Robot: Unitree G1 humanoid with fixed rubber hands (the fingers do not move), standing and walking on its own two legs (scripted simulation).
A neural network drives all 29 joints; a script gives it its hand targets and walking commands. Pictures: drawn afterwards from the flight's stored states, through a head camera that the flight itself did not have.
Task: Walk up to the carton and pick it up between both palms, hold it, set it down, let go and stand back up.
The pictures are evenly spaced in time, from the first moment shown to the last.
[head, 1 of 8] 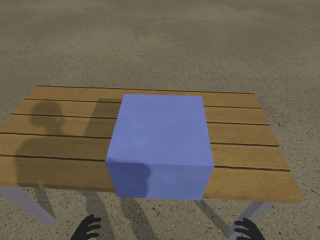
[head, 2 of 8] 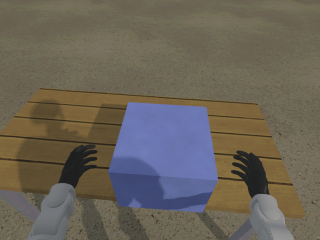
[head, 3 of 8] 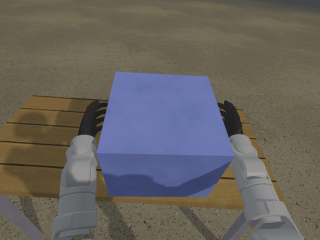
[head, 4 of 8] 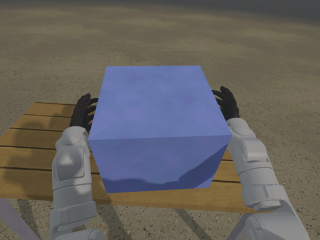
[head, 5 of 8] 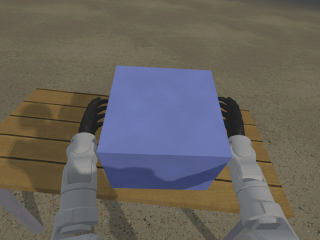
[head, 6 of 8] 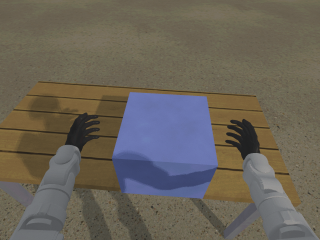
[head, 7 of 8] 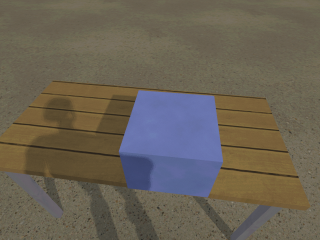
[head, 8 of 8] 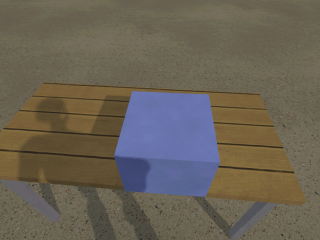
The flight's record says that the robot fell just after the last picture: no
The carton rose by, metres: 0.21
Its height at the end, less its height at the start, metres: +0.00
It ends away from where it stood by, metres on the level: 0.01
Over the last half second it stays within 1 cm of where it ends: yes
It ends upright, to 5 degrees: yes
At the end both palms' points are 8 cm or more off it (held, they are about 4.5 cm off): yes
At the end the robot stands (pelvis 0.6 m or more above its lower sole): yes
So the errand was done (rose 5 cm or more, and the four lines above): yes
